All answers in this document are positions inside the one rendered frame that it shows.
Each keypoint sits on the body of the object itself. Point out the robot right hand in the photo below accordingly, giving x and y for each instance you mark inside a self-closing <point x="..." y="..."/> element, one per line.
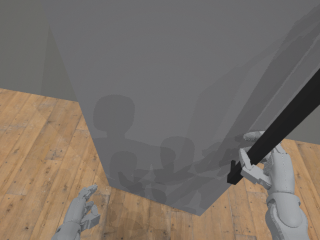
<point x="277" y="163"/>

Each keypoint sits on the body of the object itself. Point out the robot left hand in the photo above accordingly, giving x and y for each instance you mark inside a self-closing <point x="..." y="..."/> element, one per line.
<point x="78" y="209"/>

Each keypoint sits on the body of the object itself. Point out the left robot forearm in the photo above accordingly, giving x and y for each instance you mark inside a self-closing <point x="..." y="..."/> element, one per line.
<point x="68" y="231"/>

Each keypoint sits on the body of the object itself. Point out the handle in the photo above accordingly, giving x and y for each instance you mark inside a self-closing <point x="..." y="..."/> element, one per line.
<point x="307" y="100"/>

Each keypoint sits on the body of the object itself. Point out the right robot forearm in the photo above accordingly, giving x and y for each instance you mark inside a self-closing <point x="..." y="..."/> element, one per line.
<point x="284" y="218"/>

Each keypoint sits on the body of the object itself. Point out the fridge door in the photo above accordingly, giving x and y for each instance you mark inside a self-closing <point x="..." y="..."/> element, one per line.
<point x="168" y="88"/>

